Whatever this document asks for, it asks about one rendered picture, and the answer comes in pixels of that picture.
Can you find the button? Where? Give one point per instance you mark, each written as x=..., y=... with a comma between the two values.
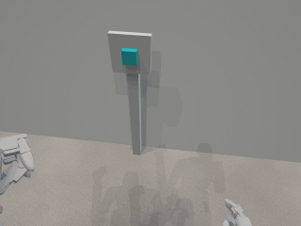
x=129, y=56

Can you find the panel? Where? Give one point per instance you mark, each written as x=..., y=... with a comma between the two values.
x=142, y=42

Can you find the robot left hand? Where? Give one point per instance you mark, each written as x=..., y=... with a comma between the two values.
x=15, y=151

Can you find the robot right hand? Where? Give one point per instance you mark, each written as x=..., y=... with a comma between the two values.
x=238, y=213

